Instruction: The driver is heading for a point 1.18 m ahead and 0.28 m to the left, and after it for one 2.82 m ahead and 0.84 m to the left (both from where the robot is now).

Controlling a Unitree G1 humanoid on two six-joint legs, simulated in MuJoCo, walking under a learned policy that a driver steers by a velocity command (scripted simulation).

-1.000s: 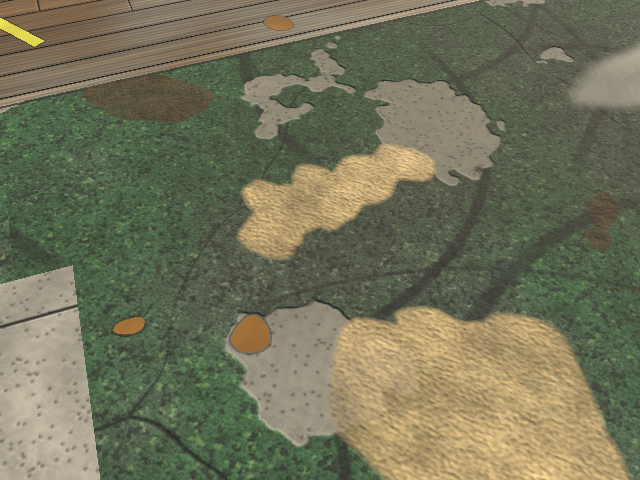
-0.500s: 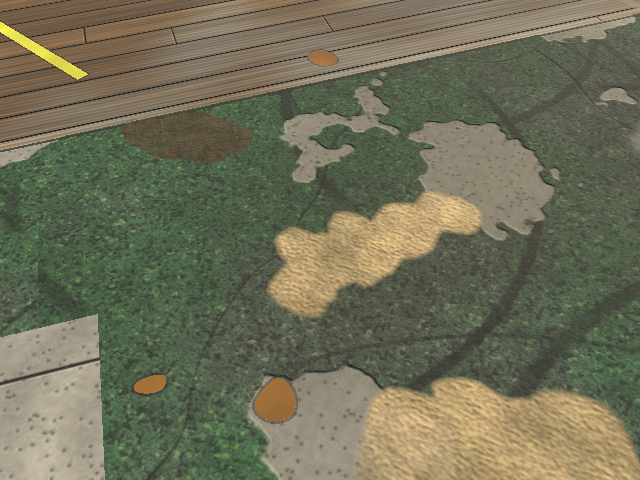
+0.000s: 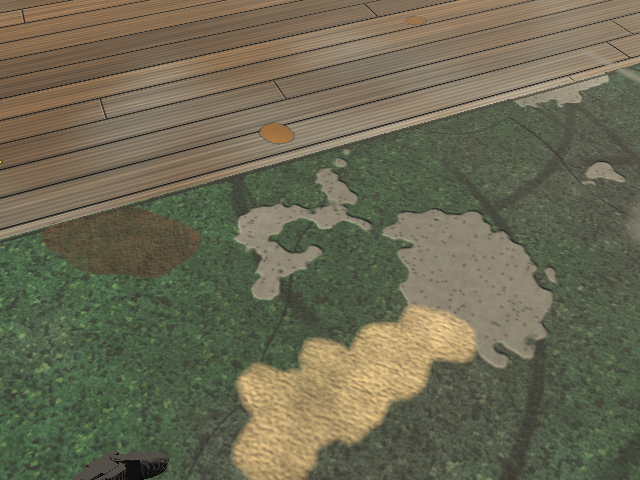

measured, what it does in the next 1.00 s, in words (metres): walks ahead, turning left: right foot, then left foot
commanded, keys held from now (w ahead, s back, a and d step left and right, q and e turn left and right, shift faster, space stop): w+q+shift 0.64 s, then w+e+shift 0.36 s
